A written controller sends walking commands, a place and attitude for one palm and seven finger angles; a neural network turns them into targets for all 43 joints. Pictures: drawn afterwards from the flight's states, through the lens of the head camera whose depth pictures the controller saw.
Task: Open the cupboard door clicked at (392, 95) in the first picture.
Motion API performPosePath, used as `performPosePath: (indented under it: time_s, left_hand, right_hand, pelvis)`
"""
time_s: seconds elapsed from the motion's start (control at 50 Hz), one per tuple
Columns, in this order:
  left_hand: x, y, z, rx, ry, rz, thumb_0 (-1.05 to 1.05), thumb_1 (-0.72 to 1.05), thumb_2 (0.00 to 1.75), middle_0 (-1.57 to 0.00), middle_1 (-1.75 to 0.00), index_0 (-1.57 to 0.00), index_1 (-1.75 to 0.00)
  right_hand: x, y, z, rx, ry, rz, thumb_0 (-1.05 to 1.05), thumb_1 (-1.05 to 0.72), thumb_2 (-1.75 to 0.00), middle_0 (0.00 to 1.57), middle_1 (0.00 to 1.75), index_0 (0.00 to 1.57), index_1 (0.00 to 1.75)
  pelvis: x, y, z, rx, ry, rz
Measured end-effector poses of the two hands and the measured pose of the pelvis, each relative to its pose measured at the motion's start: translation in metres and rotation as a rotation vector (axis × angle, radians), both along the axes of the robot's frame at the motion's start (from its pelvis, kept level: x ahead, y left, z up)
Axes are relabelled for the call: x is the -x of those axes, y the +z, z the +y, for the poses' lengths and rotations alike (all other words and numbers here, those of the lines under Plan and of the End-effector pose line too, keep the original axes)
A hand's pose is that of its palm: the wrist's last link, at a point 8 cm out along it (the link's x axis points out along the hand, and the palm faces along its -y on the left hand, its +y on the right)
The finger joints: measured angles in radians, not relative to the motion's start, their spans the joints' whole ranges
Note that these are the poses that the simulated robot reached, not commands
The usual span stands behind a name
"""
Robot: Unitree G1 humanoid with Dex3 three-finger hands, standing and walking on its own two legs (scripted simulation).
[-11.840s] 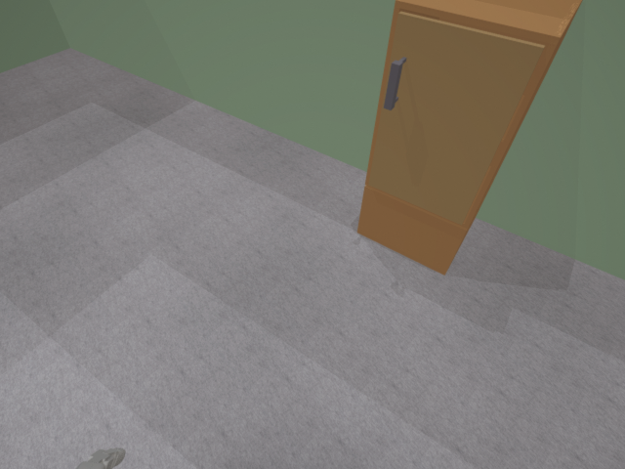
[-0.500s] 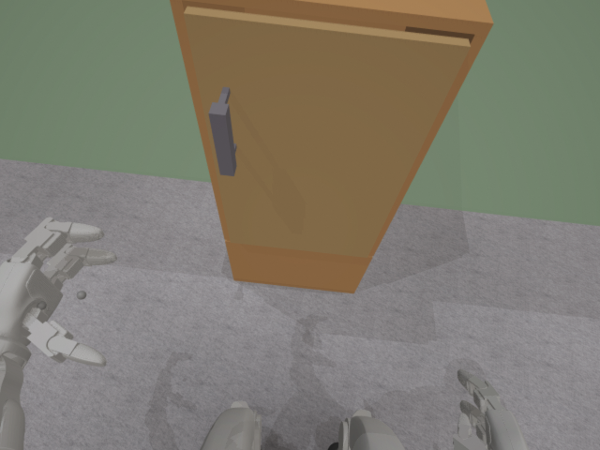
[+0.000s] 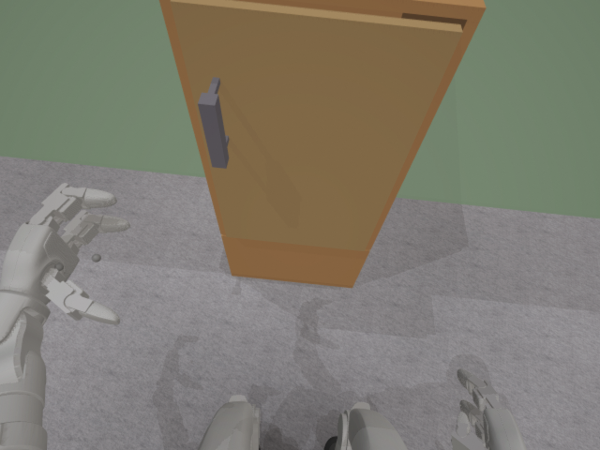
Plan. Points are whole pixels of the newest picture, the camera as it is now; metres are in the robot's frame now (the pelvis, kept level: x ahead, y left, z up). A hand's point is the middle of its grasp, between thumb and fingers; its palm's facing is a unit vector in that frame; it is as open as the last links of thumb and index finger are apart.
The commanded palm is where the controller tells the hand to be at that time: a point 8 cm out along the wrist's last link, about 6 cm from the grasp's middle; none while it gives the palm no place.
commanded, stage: move the hooked fingers beside the handle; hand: left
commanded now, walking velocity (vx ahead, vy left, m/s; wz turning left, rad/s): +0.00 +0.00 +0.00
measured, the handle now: (217, 124) +0.58 +0.16 +0.04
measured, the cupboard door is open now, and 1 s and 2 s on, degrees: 0 0 0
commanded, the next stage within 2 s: none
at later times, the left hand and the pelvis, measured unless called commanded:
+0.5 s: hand (126, 203) +0.41 +0.25 +0.05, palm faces -0.07 -1.00 -0.02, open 14.0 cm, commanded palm +0.40 +0.30 +0.05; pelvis +0.01 +0.01 +0.00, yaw -1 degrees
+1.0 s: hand (159, 164) +0.49 +0.23 +0.04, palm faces -0.08 -1.00 -0.01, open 14.0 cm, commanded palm +0.48 +0.27 +0.05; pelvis +0.01 +0.02 -0.01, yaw -2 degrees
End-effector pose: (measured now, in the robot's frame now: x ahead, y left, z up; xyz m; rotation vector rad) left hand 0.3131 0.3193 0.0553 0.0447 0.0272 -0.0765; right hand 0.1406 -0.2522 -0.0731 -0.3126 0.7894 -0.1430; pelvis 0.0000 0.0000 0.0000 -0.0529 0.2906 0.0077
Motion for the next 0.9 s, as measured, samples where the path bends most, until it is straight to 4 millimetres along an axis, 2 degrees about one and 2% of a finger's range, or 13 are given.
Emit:
performPosePath:
  time_s: [0.1, 0.3, 0.68, 0.78, 0.9]
  left_hand:
    - [-0.018, 0.003, -0.006, -0.001, -0.016, 0.004, -0.01, -0.50, 0.30, -0.30, -1.20, -0.30, -1.20]
    - [-0.052, -0.005, -0.006, 0.005, 0.006, 0.015, -0.01, -0.49, 0.30, -0.30, -1.20, -0.30, -1.20]
    - [-0.111, -0.009, -0.018, 0.030, -0.006, 0.010, -0.01, -0.50, 0.30, -0.30, -1.20, -0.30, -1.20]
    - [-0.127, -0.012, -0.023, 0.027, -0.003, 0.018, -0.01, -0.50, 0.30, -0.30, -1.20, -0.30, -1.20]
    - [-0.141, -0.005, -0.031, 0.020, -0.005, -0.009, -0.01, -0.49, 0.30, -0.30, -1.20, -0.30, -1.20]
  right_hand:
    - [0.013, -0.001, -0.002, -0.004, -0.034, 0.039, 0.01, -0.90, -0.90, 0.21, 0.30, 0.20, 0.30]
    - [0.037, -0.008, -0.004, 0.008, -0.078, 0.148, 0.01, -0.90, -0.90, 0.21, 0.30, 0.20, 0.30]
    - [0.059, -0.016, 0.005, 0.009, -0.126, 0.287, 0.01, -0.90, -0.90, 0.21, 0.30, 0.20, 0.30]
    - [0.069, -0.020, 0.006, 0.011, -0.146, 0.327, 0.01, -0.90, -0.90, 0.21, 0.30, 0.20, 0.30]
    - [0.085, -0.023, 0.007, 0.002, -0.173, 0.384, 0.01, -0.90, -0.90, 0.21, 0.30, 0.20, 0.30]
  pelvis:
    - [-0.002, 0.002, 0.002, -0.003, -0.009, 0.011]
    - [-0.006, 0.001, 0.007, -0.002, -0.018, 0.039]
    - [-0.011, 0.000, 0.018, 0.007, -0.027, 0.077]
    - [-0.011, -0.003, 0.019, 0.009, -0.028, 0.089]
    - [-0.010, -0.004, 0.019, 0.010, -0.033, 0.098]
